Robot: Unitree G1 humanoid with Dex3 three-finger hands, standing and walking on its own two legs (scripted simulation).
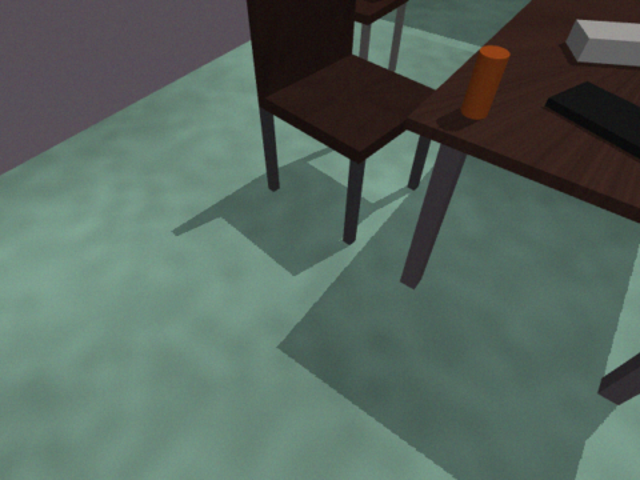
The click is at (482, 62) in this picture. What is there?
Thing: squat round
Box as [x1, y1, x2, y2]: [461, 45, 509, 119]
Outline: 504,48 491,45 483,46 480,48 461,107 461,112 465,116 475,119 483,118 486,116 509,56 509,52
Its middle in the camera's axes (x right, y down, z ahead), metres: +0.37 -0.36 +0.90
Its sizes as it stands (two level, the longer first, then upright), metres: 0.063 0.063 0.144
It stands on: a support 0.73 m high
